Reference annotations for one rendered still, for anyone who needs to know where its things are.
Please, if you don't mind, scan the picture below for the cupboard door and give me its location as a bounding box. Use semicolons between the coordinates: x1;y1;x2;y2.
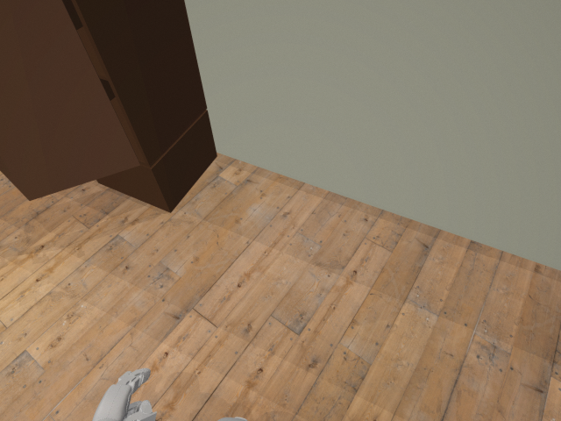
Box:
0;0;140;201

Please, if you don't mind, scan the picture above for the left robot hand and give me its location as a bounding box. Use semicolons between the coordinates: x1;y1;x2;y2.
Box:
92;368;157;421

